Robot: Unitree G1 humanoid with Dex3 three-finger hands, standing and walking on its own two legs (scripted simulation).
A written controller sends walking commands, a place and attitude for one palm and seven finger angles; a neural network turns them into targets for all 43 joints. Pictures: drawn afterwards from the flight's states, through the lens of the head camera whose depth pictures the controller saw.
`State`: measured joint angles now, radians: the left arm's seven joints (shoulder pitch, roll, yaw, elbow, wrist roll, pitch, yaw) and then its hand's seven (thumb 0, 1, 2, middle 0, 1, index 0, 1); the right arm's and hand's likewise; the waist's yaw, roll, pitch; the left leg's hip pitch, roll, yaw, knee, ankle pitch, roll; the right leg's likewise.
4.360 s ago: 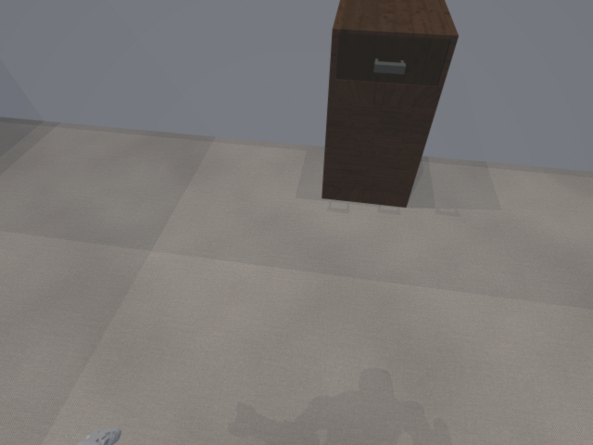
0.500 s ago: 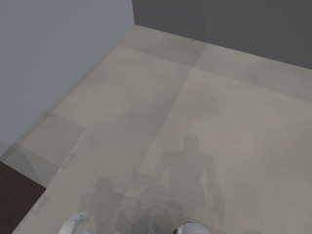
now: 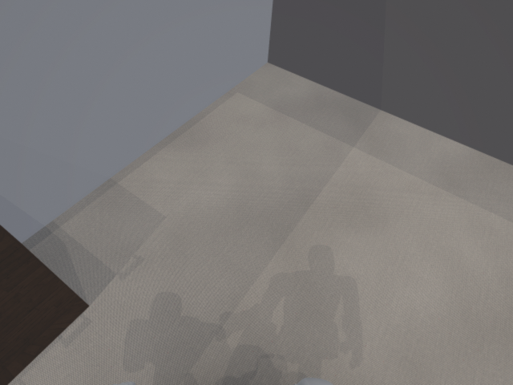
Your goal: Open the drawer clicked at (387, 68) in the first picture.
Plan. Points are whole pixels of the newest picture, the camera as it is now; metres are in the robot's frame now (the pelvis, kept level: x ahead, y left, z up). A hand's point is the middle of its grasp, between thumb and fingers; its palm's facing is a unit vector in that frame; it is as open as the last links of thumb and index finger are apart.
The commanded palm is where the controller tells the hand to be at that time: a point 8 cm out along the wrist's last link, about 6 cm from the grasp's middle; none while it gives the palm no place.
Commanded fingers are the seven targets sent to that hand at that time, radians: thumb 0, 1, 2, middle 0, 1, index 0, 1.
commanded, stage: turn to face it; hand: left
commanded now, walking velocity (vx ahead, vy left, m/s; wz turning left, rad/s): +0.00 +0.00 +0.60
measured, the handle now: out of the picture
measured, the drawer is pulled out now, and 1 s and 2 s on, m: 0.00 0.00 0.00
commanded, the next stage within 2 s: take the last steps up to it in 1.38 s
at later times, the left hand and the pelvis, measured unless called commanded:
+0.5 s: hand out of the picture -0.03 +0.15 -0.15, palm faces +0.35 -0.90 -0.27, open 7.4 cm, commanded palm none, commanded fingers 0.00 0.90 0.90 -0.20 -0.30 -0.20 -0.30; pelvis -0.03 -0.06 +0.00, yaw +20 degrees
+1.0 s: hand out of the picture -0.09 +0.19 -0.15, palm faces +0.59 -0.75 -0.29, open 7.4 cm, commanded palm none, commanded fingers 0.00 0.90 0.90 -0.20 -0.30 -0.20 -0.30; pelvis -0.05 -0.06 +0.00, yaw +36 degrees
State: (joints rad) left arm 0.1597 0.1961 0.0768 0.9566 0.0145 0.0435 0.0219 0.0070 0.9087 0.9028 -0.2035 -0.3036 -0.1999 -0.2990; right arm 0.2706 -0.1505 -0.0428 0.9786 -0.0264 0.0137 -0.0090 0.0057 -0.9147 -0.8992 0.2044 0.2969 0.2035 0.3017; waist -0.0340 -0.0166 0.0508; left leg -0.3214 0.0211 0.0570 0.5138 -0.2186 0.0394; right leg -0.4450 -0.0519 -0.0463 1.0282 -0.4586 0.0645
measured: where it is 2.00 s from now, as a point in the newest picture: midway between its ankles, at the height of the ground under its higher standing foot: outside the picture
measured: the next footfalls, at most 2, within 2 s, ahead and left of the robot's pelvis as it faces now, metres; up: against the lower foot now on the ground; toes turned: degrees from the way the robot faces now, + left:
right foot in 0.22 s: +0.04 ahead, -0.16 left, +0.00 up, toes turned +6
left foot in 0.62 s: -0.06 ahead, +0.08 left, +0.00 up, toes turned +32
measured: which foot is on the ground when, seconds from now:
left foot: down 0.00-0.22, up 0.24-0.60, down 0.62-1.00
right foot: up 0.00-0.20, down 0.22-0.62, up 0.64-1.00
